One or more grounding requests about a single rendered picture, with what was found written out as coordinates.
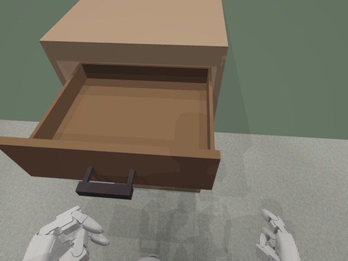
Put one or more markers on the robot right hand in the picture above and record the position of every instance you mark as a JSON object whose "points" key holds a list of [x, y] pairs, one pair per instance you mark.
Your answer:
{"points": [[281, 247]]}

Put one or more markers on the robot left hand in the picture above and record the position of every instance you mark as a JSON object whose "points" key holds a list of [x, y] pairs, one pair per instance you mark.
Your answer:
{"points": [[77, 227]]}

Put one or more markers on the drawer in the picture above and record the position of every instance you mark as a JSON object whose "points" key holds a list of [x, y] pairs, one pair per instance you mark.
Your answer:
{"points": [[154, 119]]}

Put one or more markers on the handle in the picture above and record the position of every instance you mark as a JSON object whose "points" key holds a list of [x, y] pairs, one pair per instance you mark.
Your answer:
{"points": [[106, 190]]}

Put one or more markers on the cabinet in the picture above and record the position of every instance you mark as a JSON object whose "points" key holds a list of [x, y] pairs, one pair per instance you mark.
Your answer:
{"points": [[145, 32]]}

